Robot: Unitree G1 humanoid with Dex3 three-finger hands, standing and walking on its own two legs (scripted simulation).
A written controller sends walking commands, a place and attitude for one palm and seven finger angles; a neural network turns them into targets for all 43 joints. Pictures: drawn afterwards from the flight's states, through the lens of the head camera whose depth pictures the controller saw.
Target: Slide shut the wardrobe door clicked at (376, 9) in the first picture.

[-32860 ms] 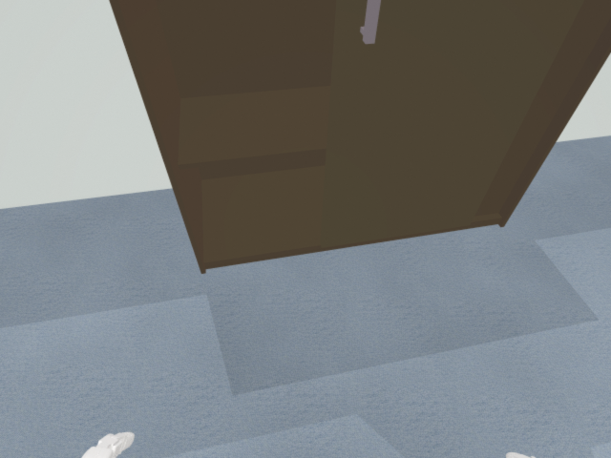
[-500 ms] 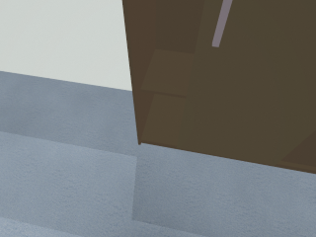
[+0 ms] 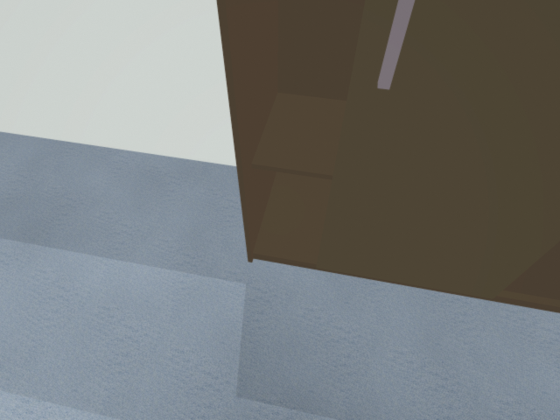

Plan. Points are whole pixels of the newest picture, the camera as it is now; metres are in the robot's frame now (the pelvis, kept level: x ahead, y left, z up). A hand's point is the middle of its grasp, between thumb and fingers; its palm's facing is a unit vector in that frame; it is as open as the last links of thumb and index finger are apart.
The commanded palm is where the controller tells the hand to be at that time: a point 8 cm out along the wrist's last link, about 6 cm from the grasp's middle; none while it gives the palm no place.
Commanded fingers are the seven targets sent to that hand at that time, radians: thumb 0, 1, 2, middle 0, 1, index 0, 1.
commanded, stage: turn to face it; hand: right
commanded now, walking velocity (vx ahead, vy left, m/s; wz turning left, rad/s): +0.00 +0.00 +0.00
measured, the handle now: (403, 3) +0.72 -0.15 +0.25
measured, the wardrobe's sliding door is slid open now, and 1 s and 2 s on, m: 0.26 0.26 0.26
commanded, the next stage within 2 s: take the last steps up to it in 0.32 s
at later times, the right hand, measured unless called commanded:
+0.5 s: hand out of the picture +0.01 -0.19 -0.18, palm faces +0.09 +0.98 -0.20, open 7.4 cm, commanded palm none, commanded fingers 0.00 -0.90 -0.90 0.20 0.30 0.20 0.30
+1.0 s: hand out of the picture +0.14 -0.19 -0.18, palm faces +0.13 +0.98 -0.14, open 7.3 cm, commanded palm none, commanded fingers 0.00 -0.90 -0.90 0.20 0.30 0.20 0.30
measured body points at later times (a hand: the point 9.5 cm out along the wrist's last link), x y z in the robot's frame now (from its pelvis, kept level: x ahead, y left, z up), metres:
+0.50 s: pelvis +0.00 -0.01 -0.01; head +0.03 -0.01 +0.44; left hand +0.01 +0.21 -0.17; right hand +0.00 -0.24 -0.17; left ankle -0.01 +0.15 -0.74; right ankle -0.02 -0.10 -0.74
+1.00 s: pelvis +0.12 -0.02 +0.00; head +0.16 -0.03 +0.45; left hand +0.07 +0.21 -0.14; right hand +0.13 -0.25 -0.16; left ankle +0.18 +0.12 -0.68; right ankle +0.01 -0.09 -0.74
